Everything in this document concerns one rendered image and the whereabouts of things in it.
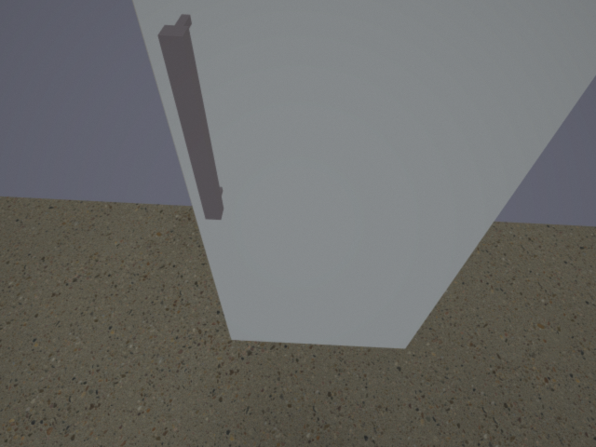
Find fridge door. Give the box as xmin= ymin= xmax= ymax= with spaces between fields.
xmin=133 ymin=0 xmax=596 ymax=349

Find handle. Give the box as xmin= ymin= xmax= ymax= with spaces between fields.
xmin=158 ymin=14 xmax=224 ymax=220

